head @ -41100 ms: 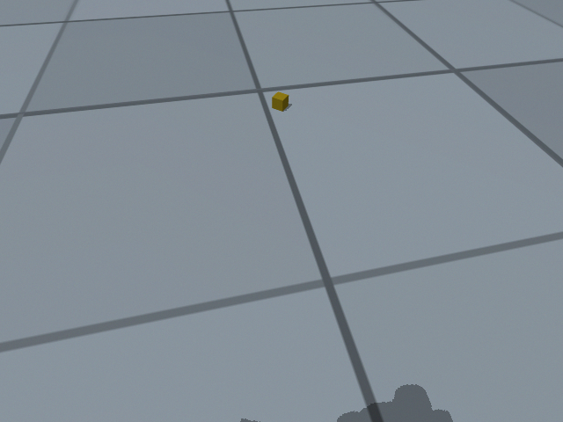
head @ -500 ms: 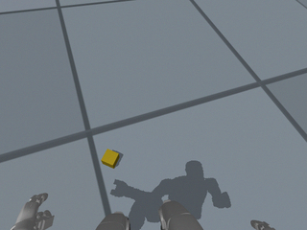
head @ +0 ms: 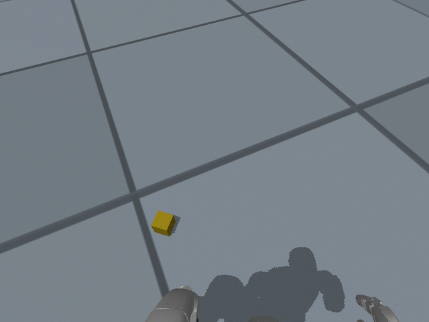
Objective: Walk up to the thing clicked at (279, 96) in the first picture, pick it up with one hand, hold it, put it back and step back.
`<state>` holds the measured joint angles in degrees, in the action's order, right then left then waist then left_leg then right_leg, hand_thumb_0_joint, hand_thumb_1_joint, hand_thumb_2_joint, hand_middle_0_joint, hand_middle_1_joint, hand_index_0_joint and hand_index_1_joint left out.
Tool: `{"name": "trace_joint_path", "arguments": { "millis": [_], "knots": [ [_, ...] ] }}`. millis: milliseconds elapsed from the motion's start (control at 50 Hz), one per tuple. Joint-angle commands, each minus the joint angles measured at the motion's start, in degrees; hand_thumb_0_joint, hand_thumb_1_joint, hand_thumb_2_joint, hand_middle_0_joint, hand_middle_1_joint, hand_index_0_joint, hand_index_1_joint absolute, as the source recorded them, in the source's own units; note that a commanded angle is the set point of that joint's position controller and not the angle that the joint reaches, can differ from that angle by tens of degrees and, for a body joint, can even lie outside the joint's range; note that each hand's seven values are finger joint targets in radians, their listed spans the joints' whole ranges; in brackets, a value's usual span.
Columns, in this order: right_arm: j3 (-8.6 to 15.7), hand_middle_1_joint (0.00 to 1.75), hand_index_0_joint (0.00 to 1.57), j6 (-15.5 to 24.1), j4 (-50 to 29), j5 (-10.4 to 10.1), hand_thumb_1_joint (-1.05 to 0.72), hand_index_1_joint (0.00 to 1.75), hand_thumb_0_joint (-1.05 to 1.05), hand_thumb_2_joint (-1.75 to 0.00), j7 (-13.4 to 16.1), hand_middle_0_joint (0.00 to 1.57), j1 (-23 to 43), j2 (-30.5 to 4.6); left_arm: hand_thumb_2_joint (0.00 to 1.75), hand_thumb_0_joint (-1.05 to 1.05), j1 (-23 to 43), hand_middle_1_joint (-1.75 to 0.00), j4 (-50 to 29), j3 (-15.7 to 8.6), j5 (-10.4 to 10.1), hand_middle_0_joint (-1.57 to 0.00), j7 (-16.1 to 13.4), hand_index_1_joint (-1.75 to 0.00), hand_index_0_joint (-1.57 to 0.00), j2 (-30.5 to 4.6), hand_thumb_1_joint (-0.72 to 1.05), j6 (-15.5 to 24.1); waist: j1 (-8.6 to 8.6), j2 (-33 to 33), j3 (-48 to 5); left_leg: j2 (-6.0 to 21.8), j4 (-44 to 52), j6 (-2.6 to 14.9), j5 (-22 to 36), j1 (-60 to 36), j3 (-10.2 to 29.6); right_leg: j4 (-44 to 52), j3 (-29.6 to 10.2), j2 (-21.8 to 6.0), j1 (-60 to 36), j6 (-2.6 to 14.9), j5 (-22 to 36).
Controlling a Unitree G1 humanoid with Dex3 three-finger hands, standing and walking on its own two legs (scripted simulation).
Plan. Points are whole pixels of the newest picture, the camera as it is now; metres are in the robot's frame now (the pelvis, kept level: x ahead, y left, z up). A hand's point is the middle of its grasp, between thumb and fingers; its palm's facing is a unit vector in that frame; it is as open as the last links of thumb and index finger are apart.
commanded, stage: step back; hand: left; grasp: from above
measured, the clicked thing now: (163, 223) +0.58 +0.26 -0.72
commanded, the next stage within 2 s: none
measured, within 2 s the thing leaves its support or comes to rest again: neither
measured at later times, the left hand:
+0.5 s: hand out of the picture -0.06 +0.28 -0.14, palm faces +0.11 -0.92 -0.37, open 7.4 cm
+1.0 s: hand out of the picture -0.25 +0.24 -0.13, palm faces +0.10 -0.89 -0.44, open 7.4 cm
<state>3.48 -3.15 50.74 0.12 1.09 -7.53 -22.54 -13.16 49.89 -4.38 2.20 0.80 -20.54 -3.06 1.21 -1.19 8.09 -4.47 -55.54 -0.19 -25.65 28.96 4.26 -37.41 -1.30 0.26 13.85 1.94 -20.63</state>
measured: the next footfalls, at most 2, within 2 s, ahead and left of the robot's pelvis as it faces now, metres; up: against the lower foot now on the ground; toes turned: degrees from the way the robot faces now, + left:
left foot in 0.28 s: -0.08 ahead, +0.12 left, +0.00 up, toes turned +5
right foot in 0.68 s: -0.21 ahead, -0.16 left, +0.00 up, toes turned +3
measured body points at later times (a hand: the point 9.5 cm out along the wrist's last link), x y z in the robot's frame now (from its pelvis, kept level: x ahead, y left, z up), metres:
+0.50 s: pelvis -0.15 +0.00 +0.00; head -0.11 +0.03 +0.45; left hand -0.06 +0.33 -0.12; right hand -0.02 -0.30 -0.10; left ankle -0.12 +0.12 -0.73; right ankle -0.17 -0.15 -0.64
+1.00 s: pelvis -0.33 -0.05 -0.01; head -0.27 -0.05 +0.44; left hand -0.26 +0.29 -0.11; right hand -0.23 -0.36 -0.13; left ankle -0.37 +0.07 -0.71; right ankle -0.25 -0.16 -0.73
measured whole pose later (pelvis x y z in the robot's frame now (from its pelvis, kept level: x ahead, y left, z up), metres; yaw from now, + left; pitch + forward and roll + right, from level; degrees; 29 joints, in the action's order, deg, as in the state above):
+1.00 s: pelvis -0.33 -0.05 -0.01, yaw +8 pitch -2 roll +1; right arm 3.3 -3.5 51.0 1.1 1.3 -12.6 -23.2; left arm -8.8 44.7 -3.8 2.4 -1.3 -21.7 -2.5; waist 0.4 -0.7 9.4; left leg -2.7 -47.7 -1.1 -29.2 17.7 3.1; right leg -38.6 2.8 -3.6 22.7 0.4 -14.1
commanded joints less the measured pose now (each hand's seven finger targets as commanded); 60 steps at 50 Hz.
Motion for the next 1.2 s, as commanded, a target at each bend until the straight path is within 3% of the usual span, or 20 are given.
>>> {"name": "trace_joint_path", "arguments": {
  "millis": [0,140,240,260,280,300,380,520,640,660,680,700,760,900,1000,1020,1040,1060,1120,1180],
  "knots": [
    [2.00,0.30,0.20,2.23,-3.28,-0.15,-0.90,0.30,0.00,-0.90,0.73,0.20,-4.75,-10.61,0.90,0.00,9.98,-0.30,-8.86,-4.19,0.10,-0.20,-1.97,-0.30,-0.20,-14.51,0.90,2.42,-3.43,9.41,-4.56,-3.00,-13.21,-0.62,0.25,-2.37,4.01,15.94,-9.45,-12.24,4.54,8.05,21.06],
    [1.56,0.30,0.20,2.43,-5.58,0.65,-0.90,0.30,0.00,-0.90,0.94,0.20,-2.55,-9.83,0.90,0.00,1.29,-0.30,-9.57,-3.95,-0.08,-0.20,-2.93,-0.30,-0.20,-14.13,0.90,1.94,2.52,10.82,-9.72,1.44,4.26,-1.47,-5.86,-0.76,0.17,9.63,-11.39,-16.92,-13.36,11.67,35.09],
    [2.64,0.30,0.20,3.10,-2.42,1.02,-0.90,0.30,0.00,-0.90,0.41,0.20,-11.33,-10.02,0.90,0.00,6.10,-0.30,-10.95,-3.30,-1.35,-0.20,-2.22,-0.30,-0.20,-14.73,0.90,0.70,-2.28,7.31,-13.13,3.22,31.65,1.29,14.91,-17.01,-4.89,2.35,-6.40,-13.12,-5.32,5.85,26.56],
    [3.50,0.30,0.20,3.29,-3.16,1.66,-0.90,0.30,0.00,-0.90,0.41,0.20,-10.30,-12.69,0.90,0.00,5.13,-0.30,-11.56,-2.69,-1.39,-0.20,-1.91,-0.30,-0.20,-12.67,0.90,0.58,-1.66,1.27,-12.32,9.93,32.54,3.99,19.00,-20.48,4.99,-0.89,-4.78,-9.21,2.78,2.64,16.70],
    [4.60,0.30,0.20,3.18,-4.72,1.57,-0.90,0.30,0.00,-0.90,-0.06,0.20,-6.46,-19.14,0.90,0.00,6.10,-0.30,-12.26,-2.37,-1.83,-0.20,-1.92,-0.30,-0.20,-11.17,0.90,0.82,-1.30,-11.41,-10.64,22.58,35.09,11.26,26.49,-19.59,20.57,-9.95,2.99,1.15,11.84,-0.72,-1.85],
    [5.10,0.30,0.20,3.17,-5.69,1.61,-0.90,0.30,0.00,-0.90,-0.10,0.20,-5.31,-21.66,0.90,0.00,10.90,-0.30,-12.00,-3.86,-1.19,-0.20,-2.66,-0.30,-0.20,-13.37,0.90,0.74,-5.17,-12.40,-8.35,28.50,37.45,18.74,28.67,-9.52,27.69,-23.37,-3.42,3.08,9.95,-1.50,-17.04],
    [2.69,0.30,0.20,3.59,-6.35,1.82,-0.90,0.30,0.00,-0.90,0.97,0.20,0.96,-14.21,0.90,0.00,4.02,-0.30,-8.42,-3.89,-2.18,-0.20,-2.61,-0.30,-0.20,-11.86,0.90,0.40,0.48,-5.34,-6.53,19.41,30.66,12.76,38.19,-14.13,10.17,-36.67,-9.96,5.50,14.70,-0.29,-8.82],
    [3.27,0.30,0.20,2.94,-7.16,1.80,-0.90,0.30,0.00,-0.90,0.99,0.20,-2.87,-13.85,0.90,0.00,3.48,-0.30,-7.94,-3.51,-1.34,-0.20,-1.94,-0.30,-0.20,-11.21,0.90,1.16,-3.43,-7.82,-9.84,19.66,28.05,15.43,36.64,-23.48,8.44,-19.87,-4.31,2.93,12.85,-4.22,-9.64],
    [3.13,0.30,0.20,1.05,-8.55,0.70,-0.90,0.30,0.00,-0.90,0.31,0.20,2.07,-14.49,0.90,0.00,-7.08,-0.30,-1.82,-3.89,-0.46,-0.20,-1.26,-0.30,-0.20,-12.46,0.90,2.05,0.90,-7.69,-13.88,14.92,23.06,7.06,15.70,-9.25,5.04,12.06,0.24,-0.01,-7.02,0.25,3.98],
    [2.32,0.30,0.20,1.00,-9.26,0.50,-0.90,0.30,0.00,-0.90,0.11,0.20,1.56,-11.12,0.90,0.00,-6.23,-0.30,-2.41,-5.01,0.54,-0.20,-1.16,-0.30,-0.20,-16.18,0.90,2.28,0.54,3.48,-10.67,8.06,14.78,3.18,4.68,2.42,2.70,15.30,-15.17,-8.73,-7.78,3.36,-3.11],
    [2.47,0.30,0.20,0.98,-10.28,0.07,-0.90,0.30,0.00,-0.90,1.01,0.20,5.10,-9.71,0.90,0.00,-1.81,-0.30,-4.87,-6.49,0.42,-0.20,-1.21,-0.30,-0.20,-23.82,0.90,1.75,3.75,19.65,-7.11,-1.04,-0.81,0.34,-8.55,2.59,0.35,22.43,-30.73,-22.60,7.59,13.20,-4.04],
    [3.29,0.30,0.20,0.83,-9.66,0.22,-0.90,0.30,0.00,-0.90,1.33,0.20,4.52,-11.80,0.90,0.00,2.40,-0.30,-7.03,-6.28,0.57,-0.20,-1.57,-0.30,-0.20,-23.93,0.90,2.07,2.50,16.86,-3.12,1.37,-9.81,-0.51,-9.27,-0.06,6.80,23.86,-33.99,-26.26,15.47,16.15,-1.93],
    [2.58,0.30,0.20,1.15,-6.11,0.05,-0.90,0.30,0.00,-0.90,0.99,0.20,-1.28,-10.90,0.90,0.00,9.93,-0.30,-8.13,-4.18,0.43,-0.20,-2.24,-0.30,-0.20,-16.17,0.90,2.46,-2.86,8.67,-2.95,-2.37,-14.71,0.04,-0.81,-1.42,5.50,14.78,-11.70,-13.50,11.67,8.24,12.97],
    [1.82,0.30,0.20,1.87,-6.51,1.22,-0.90,0.30,0.00,-0.90,0.81,0.20,-0.85,-9.38,0.90,0.00,1.52,-0.30,-8.22,-4.06,0.43,-0.20,-3.37,-0.30,-0.20,-15.68,0.90,1.87,2.68,12.40,-8.87,1.64,4.28,-1.24,-6.57,-0.57,-0.01,9.07,-11.86,-16.57,-8.76,10.59,28.89],
    [3.08,0.30,0.20,1.99,-1.85,1.78,-0.90,0.30,0.00,-0.90,0.44,0.20,-10.17,-10.68,0.90,0.00,5.97,-0.30,-9.57,-2.57,-0.94,-0.20,-2.87,-0.30,-0.20,-14.21,0.90,0.34,-1.88,7.36,-12.25,4.03,33.06,1.70,12.63,-18.63,-3.09,0.40,-7.69,-12.73,1.15,4.18,20.01],
    [3.89,0.30,0.20,2.06,-2.58,2.63,-0.90,0.30,0.00,-0.90,0.40,0.20,-8.50,-14.37,0.90,0.00,3.63,-0.30,-9.59,-1.89,-1.10,-0.20,-2.63,-0.30,-0.20,-11.57,0.90,0.21,-0.53,-2.77,-11.78,14.42,36.14,5.26,15.66,-23.15,11.71,-7.44,-3.91,-7.02,11.41,1.23,7.78],
    [4.75,0.30,0.20,1.67,-4.49,1.77,-0.90,0.30,0.00,-0.90,-0.40,0.20,-3.78,-21.70,0.90,0.00,8.04,-0.30,-10.55,-2.56,-1.76,-0.20,-3.18,-0.30,-0.20,-13.09,0.90,0.41,-2.55,-14.39,-10.74,26.34,37.20,14.99,24.71,-14.01,23.89,-19.78,1.48,2.35,13.32,-1.28,-15.54],
    [4.99,0.30,0.20,2.16,-5.12,2.21,-0.90,0.30,0.00,-0.90,-0.25,0.20,-2.69,-21.32,0.90,0.00,10.53,-0.30,-9.73,-3.47,-0.69,-0.20,-3.56,-0.30,-0.20,-14.50,0.90,0.23,-3.84,-10.93,-8.31,29.08,37.63,18.55,26.19,-7.06,27.40,-29.52,-6.46,2.11,10.50,-1.36,-17.11],
    [2.41,0.30,0.20,2.50,-5.56,2.33,-0.90,0.30,0.00,-0.90,0.80,0.20,3.31,-14.47,0.90,0.00,4.60,-0.30,-6.05,-3.27,-2.00,-0.20,-3.07,-0.30,-0.20,-13.02,0.90,-0.36,1.46,-3.39,-6.53,20.14,32.37,13.02,32.50,-8.80,10.17,-38.90,-9.43,4.64,12.15,-0.50,-8.57],
    [2.60,0.30,0.20,2.85,-4.91,2.38,-0.90,0.30,0.00,-0.90,0.42,0.20,1.61,-12.24,0.90,0.00,1.43,-0.30,-4.29,-3.19,-1.20,-0.20,-2.00,-0.30,-0.20,-12.19,0.90,0.80,0.04,-5.83,-8.05,16.57,32.95,12.02,15.74,-16.52,7.90,-27.14,-5.97,3.37,12.97,-2.26,-6.47]
  ]
}}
